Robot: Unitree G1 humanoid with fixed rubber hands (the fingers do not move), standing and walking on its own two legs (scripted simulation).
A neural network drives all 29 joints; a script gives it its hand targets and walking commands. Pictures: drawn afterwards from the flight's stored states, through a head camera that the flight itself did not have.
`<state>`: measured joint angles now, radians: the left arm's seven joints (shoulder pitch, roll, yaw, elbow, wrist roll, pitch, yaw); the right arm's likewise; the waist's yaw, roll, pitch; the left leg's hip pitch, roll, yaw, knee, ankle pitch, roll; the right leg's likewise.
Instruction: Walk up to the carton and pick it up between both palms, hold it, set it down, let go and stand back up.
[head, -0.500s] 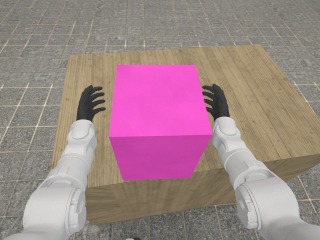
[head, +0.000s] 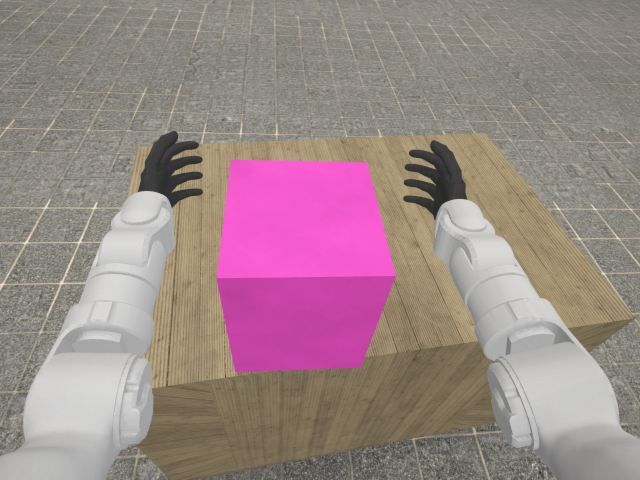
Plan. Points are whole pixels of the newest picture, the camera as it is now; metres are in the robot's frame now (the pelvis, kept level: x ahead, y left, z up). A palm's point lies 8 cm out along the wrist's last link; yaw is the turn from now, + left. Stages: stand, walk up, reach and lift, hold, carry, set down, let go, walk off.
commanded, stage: set down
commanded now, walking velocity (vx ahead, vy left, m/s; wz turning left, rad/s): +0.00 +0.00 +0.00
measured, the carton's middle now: (299, 269) +0.43 +0.08 +0.00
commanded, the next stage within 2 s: none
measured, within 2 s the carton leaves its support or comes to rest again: neither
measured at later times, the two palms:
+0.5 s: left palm (137, 285) +0.32 +0.26 +0.07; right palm (437, 290) +0.36 -0.11 +0.07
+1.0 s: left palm (127, 334) +0.27 +0.26 +0.04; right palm (453, 334) +0.32 -0.13 +0.05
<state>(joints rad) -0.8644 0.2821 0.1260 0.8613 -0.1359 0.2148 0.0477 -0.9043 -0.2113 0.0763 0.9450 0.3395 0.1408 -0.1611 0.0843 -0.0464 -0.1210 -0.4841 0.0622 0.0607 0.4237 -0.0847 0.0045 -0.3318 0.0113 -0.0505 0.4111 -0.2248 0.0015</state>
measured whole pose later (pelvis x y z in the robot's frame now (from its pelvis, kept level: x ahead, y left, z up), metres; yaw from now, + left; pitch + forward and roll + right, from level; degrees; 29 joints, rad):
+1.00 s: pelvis +0.02 +0.00 +0.01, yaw +0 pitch +0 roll +0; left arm -0.02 0.23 0.13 0.21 -0.18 0.10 -0.01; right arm -0.05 -0.09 0.09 0.28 0.20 -0.02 -0.14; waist 0.11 -0.05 0.01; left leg -0.24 0.03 0.08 0.35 -0.11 0.00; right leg -0.11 -0.01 -0.03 0.36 -0.26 0.00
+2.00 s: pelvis +0.04 -0.01 +0.01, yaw +0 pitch -5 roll +1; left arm 0.22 0.22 0.02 0.43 -0.06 -0.07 0.02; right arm 0.21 -0.13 0.08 0.55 0.09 -0.22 -0.03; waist 0.07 -0.06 0.05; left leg -0.12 0.03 0.07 0.35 -0.14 -0.01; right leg 0.03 -0.01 -0.01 0.34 -0.28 0.00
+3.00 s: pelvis +0.04 -0.03 +0.00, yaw -1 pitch -5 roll +1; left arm 0.20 0.21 0.00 0.56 0.00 0.11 -0.03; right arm 0.19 -0.18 0.01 0.67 -0.02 -0.16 -0.01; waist 0.00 -0.03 0.08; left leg -0.12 0.05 0.06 0.35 -0.14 -0.04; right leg 0.00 0.01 -0.01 0.39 -0.30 -0.03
